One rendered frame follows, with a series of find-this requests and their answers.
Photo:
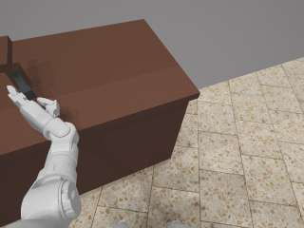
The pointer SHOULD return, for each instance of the counter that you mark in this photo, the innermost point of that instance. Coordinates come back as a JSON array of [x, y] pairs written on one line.
[[118, 84]]

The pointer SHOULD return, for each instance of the left robot forearm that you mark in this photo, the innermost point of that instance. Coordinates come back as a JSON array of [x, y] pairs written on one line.
[[62, 157]]

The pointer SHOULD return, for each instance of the tap lever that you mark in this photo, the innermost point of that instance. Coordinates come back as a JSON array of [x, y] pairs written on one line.
[[23, 87]]

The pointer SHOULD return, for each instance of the robot shin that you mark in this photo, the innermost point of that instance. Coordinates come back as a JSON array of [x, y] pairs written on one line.
[[122, 222], [174, 222]]

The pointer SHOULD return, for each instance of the right robot shin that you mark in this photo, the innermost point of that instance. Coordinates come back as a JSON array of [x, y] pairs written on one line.
[[174, 222]]

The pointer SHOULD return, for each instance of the left robot hand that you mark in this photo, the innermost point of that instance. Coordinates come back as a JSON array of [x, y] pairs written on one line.
[[35, 115]]

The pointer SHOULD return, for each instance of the left robot upper arm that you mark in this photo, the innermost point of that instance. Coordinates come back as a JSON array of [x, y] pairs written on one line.
[[53, 205]]

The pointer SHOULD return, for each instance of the left robot shin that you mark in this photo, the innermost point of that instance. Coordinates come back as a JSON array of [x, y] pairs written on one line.
[[122, 222]]

